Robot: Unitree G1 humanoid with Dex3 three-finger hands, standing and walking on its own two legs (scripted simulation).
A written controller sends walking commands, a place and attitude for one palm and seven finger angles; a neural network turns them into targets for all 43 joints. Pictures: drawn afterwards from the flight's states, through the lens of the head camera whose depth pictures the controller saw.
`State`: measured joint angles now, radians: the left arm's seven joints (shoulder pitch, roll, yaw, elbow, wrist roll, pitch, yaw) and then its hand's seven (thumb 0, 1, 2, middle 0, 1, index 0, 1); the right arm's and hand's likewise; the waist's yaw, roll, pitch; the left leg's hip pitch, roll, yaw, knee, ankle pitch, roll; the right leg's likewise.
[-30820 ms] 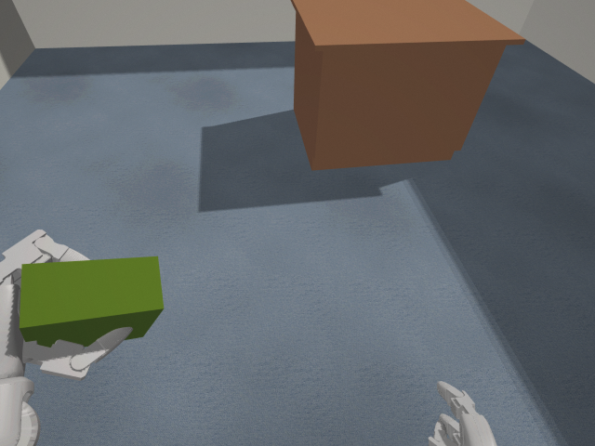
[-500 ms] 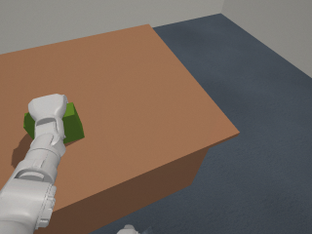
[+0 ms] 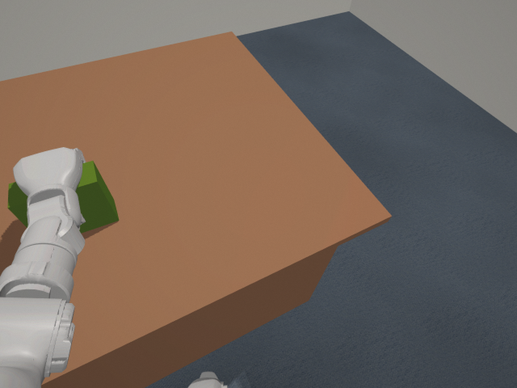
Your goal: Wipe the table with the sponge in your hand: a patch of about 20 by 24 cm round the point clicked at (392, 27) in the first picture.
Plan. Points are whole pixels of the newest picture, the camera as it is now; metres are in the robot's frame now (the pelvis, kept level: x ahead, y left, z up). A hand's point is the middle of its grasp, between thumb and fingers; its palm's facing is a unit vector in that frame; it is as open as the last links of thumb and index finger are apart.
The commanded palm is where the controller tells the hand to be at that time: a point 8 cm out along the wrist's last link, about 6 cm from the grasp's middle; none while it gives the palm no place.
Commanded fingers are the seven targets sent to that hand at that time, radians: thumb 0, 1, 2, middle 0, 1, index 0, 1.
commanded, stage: slide back across to the first lane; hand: left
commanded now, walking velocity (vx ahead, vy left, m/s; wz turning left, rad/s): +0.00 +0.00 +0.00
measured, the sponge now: (72, 209) +0.41 +0.33 +0.00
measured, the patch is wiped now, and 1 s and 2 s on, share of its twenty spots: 0.95 0.95 0.95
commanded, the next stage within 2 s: wipe back along the first lane in 0.36 s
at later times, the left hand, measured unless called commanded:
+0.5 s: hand (18, 213) +0.37 +0.39 +0.04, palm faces -0.13 -0.01 -0.99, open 9.3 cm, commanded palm +0.36 +0.36 +0.08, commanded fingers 0.00 0.10 1.30 -1.20 -1.60 -1.20 -1.60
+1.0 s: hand (23, 233) +0.34 +0.37 +0.03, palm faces -0.07 -0.01 -1.00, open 9.3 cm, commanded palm +0.31 +0.34 +0.06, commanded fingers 0.00 0.10 1.30 -1.20 -1.60 -1.20 -1.60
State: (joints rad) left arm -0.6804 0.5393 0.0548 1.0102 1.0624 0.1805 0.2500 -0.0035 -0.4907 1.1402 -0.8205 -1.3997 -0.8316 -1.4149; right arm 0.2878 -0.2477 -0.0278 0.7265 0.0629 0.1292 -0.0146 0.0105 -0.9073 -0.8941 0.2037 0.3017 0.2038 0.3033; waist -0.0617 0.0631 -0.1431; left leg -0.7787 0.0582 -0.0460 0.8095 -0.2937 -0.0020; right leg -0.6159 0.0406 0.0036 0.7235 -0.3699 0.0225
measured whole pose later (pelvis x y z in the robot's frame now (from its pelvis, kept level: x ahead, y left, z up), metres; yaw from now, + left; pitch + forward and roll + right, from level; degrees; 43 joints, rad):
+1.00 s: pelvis +0.02 +0.01 +0.01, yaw +2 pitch +11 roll -4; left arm -0.32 0.53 0.05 0.65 1.01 0.19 0.22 -0.02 -0.44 1.11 -0.78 -1.42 -0.79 -1.45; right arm 0.20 -0.25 -0.02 0.68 0.07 0.15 -0.02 0.01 -0.91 -0.89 0.20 0.30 0.20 0.30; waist 0.01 0.07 -0.14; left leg -0.65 0.03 -0.05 0.78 -0.32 0.01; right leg -0.47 0.01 -0.01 0.66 -0.39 0.03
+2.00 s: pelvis +0.03 -0.01 +0.01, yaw +3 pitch +6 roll -2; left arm 0.13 0.42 -0.02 0.19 0.98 0.26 0.24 0.01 -0.43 1.11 -0.76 -1.44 -0.77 -1.46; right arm 0.12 -0.26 -0.02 0.65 0.07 0.09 -0.03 0.02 -0.91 -0.89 0.20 0.30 0.20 0.30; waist 0.07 0.09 -0.12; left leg -0.52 0.03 -0.06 0.73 -0.32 -0.01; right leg -0.35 0.01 -0.01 0.65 -0.41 0.01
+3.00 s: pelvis +0.01 -0.01 +0.02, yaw +3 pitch +0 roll -2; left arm 0.19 0.43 -0.04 0.06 0.95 0.24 0.17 -0.01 -0.45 1.10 -0.80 -1.40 -0.81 -1.43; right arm 0.06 -0.22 0.00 0.68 0.04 0.03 -0.07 0.02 -0.91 -0.89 0.20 0.30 0.20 0.30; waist 0.12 0.09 -0.05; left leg -0.39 0.03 -0.06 0.65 -0.27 -0.01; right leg -0.22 0.01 -0.02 0.57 -0.36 0.01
